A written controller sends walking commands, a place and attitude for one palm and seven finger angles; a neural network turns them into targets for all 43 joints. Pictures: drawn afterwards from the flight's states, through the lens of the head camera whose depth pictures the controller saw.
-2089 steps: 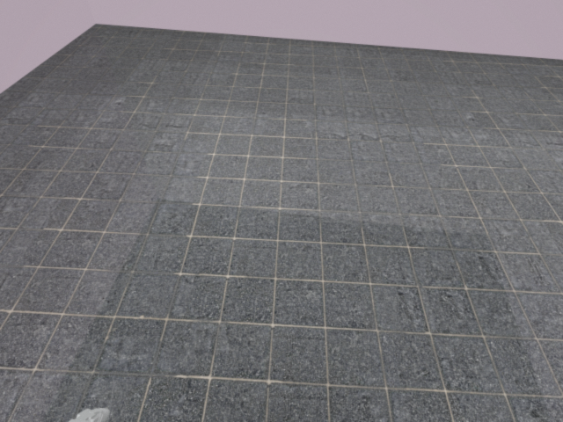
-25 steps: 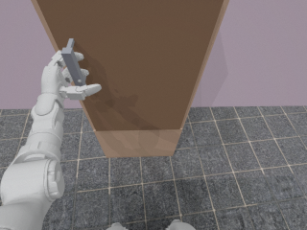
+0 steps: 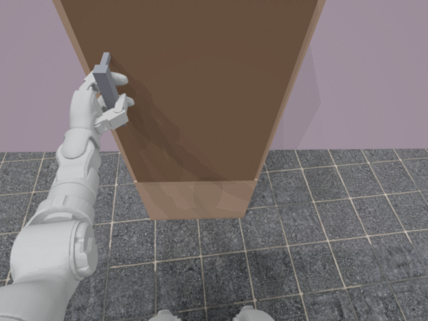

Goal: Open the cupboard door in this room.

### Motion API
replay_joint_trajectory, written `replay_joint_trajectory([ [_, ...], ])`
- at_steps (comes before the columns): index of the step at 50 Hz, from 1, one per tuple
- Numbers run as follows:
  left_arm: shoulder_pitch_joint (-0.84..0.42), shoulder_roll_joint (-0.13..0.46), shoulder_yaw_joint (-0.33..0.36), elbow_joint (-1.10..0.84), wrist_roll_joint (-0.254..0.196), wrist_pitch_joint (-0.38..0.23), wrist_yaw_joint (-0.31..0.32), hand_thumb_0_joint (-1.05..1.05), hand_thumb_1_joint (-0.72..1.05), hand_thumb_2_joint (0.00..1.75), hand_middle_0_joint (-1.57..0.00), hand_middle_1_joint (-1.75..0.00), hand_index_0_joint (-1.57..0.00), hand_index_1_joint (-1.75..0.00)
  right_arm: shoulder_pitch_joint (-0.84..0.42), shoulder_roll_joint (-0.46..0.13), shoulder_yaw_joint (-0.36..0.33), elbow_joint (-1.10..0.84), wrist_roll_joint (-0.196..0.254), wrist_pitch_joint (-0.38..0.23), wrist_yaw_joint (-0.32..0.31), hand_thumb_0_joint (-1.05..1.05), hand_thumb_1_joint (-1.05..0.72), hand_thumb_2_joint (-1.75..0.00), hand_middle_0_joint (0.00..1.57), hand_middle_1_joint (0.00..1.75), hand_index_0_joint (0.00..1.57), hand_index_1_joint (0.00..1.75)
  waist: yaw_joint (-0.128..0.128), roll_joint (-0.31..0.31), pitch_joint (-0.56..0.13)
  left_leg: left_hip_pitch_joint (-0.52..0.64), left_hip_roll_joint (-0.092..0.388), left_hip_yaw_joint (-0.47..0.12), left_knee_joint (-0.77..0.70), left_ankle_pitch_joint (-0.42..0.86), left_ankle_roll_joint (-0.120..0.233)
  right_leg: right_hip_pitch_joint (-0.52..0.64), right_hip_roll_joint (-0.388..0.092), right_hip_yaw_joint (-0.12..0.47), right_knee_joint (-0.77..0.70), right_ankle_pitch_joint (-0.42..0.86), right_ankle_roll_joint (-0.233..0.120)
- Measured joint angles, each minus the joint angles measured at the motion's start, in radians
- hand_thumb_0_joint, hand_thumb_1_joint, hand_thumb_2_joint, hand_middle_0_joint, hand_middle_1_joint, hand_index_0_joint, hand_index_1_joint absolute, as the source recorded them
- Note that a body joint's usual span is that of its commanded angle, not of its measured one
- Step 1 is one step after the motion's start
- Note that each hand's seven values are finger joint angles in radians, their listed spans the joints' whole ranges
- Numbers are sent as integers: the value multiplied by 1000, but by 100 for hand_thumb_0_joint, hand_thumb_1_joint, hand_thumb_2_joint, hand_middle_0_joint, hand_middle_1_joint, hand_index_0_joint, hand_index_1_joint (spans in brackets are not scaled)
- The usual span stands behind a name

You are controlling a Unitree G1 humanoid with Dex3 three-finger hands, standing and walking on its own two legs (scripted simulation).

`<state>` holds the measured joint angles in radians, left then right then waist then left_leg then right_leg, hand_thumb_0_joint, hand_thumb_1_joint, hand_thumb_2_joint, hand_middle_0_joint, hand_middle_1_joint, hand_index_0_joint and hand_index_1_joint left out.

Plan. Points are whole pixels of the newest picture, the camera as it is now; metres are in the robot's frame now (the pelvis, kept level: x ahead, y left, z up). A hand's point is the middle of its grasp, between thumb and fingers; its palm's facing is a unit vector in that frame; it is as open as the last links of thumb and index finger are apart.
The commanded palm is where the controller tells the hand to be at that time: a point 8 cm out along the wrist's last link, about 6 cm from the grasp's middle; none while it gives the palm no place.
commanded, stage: pull the door open along its arc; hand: left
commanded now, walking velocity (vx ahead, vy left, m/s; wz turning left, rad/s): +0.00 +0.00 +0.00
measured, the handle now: (113, 91) +0.53 +0.17 +0.11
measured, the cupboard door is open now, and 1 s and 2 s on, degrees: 0 41 37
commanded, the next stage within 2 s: open thumb and fingers to let go in 0.98 s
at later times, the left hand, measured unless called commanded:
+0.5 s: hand (130, 155) +0.38 +0.12 +0.10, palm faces +0.03 -1.00 +0.04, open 6.0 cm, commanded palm +0.33 +0.17 +0.10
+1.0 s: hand (187, 220) +0.26 +0.03 +0.11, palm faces +0.28 -0.96 -0.03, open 6.0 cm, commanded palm +0.20 +0.07 +0.10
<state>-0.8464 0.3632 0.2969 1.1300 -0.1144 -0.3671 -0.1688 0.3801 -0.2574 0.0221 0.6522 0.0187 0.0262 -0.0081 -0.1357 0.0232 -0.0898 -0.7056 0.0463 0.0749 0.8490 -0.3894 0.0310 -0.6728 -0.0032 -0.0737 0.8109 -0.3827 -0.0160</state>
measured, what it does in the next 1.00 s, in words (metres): stands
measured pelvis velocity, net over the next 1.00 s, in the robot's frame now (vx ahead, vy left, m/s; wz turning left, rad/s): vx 0.01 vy -0.04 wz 0.06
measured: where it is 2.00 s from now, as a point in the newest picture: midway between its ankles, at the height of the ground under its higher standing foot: outside the picture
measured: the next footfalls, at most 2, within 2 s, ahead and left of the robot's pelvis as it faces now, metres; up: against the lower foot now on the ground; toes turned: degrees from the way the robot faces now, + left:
none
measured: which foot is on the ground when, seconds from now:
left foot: down 0.00-1.00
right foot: down 0.00-1.00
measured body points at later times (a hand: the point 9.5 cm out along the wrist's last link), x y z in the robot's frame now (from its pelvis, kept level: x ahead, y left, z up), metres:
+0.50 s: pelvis +0.01 -0.01 +0.01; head +0.04 -0.02 +0.46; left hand +0.37 +0.18 +0.10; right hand +0.12 -0.26 -0.10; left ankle +0.01 +0.10 -0.70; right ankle +0.00 -0.11 -0.70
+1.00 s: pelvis +0.01 -0.04 +0.02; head +0.00 -0.07 +0.47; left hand +0.24 +0.08 +0.11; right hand +0.22 -0.23 -0.07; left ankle +0.01 +0.10 -0.70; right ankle +0.00 -0.11 -0.70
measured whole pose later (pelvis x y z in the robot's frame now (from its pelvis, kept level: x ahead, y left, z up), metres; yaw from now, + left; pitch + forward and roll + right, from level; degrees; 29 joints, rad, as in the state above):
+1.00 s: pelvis +0.01 -0.04 +0.02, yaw +3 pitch +1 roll +0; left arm 0.26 -0.03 -0.33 -0.15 0.04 0.00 0.49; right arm 0.16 -0.17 0.03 0.54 -0.03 0.06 0.04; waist -0.02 0.06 -0.07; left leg -0.37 0.04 0.02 0.72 -0.37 -0.03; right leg -0.33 0.01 -0.13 0.72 -0.41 -0.07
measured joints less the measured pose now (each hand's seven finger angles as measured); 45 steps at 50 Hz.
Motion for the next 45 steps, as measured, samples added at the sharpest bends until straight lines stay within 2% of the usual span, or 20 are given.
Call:
replay_joint_trajectory([
  [5, 8, 0, -5, -10, -7, 2, 11, 0, 72, 84, -36, -134, -37, -135, 11, -1, -3, 1, 1, 0, 1, 0, -90, -90, 21, 30, 20, 30, 0, 1, 0, 0, 2, 2, -2, 2, -1, -2, 2, 2, -1, 3, -1],
  [10, 82, -16, -8, -87, -24, 10, 8, 0, 72, 81, -36, -134, -36, -135, 24, -5, -10, -9, 5, 7, 5, 0, -90, -90, 21, 30, 20, 30, 9, 5, -7, 22, 4, 13, -16, 2, -2, 13, 6, 14, -10, 5, -2],
  [15, 226, -56, -28, -243, -55, 32, 1, 0, 72, 77, -36, -134, -35, -135, 24, -4, -16, -30, 16, 15, 9, 0, -90, -90, 20, 30, 20, 30, 27, 7, -16, 73, 7, 23, -44, 3, -4, 57, 10, 24, -33, 6, -3],
  [21, 453, -130, -94, -509, -84, 74, 14, 0, 71, 74, -37, -134, -35, -135, -13, 1, -23, -64, 28, 3, 13, 1, -90, -90, 20, 30, 20, 30, 57, 10, -19, 145, 4, 26, -81, 7, -8, 125, 10, 27, -64, 7, -4],
  [24, 553, -194, -145, -649, -74, 110, 101, 0, 70, 74, -37, -134, -35, -133, -50, 7, -26, -73, 25, -14, 16, 1, -90, -90, 20, 30, 20, 30, 81, 13, -14, 175, 1, 24, -96, 11, -10, 156, 8, 25, -76, 8, -4],
  [27, 634, -271, -205, -771, -49, 145, 237, 1, 69, 75, -36, -135, -36, -131, -97, 17, -26, -78, 12, -30, 24, 1, -90, -90, 20, 30, 20, 30, 102, 12, -8, 200, -6, 17, -108, 17, -13, 181, 2, 19, -81, 6, -5],
  [32, 757, -383, -321, -943, 40, 214, 464, 1, 68, 78, -34, -135, -37, -131, -170, 40, -19, -99, -20, -31, 40, 1, -90, -90, 20, 30, 20, 30, 129, 8, 1, 231, -14, 0, -118, 23, -20, 215, -5, 1, -79, -2, -12],
  [36, 860, -446, -423, -1059, 110, 279, 603, 1, 69, 78, -33, -135, -37, -132, -209, 61, -12, -119, -40, -12, 43, 1, -90, -90, 20, 30, 20, 30, 139, 11, 5, 255, -17, -18, -118, 23, -27, 246, -8, -17, -79, -11, -19],
  [38, 906, -471, -470, -1102, 143, 305, 658, 1, 69, 79, -33, -135, -37, -133, -221, 71, -8, -124, -47, -1, 43, 1, -90, -90, 20, 30, 20, 30, 141, 13, 7, 267, -18, -29, -117, 22, -31, 263, -8, -27, -79, -15, -23],
  [40, 945, -461, -521, -1139, 167, 327, 692, 0, 69, 79, -33, -134, -37, -133, -230, 82, -4, -126, -53, 10, 42, 1, -90, -90, 20, 30, 20, 30, 141, 12, 8, 278, -17, -37, -117, 22, -36, 276, -7, -35, -78, -19, -28],
  [45, 1027, -422, -592, -1212, 174, 350, 700, 0, 68, 77, -34, -134, -35, -134, -235, 95, 7, -124, -52, 25, 44, 1, -90, -90, 20, 30, 20, 30, 131, 19, 17, 304, -9, -55, -114, 19, -49, 309, 2, -52, -81, -25, -41],
])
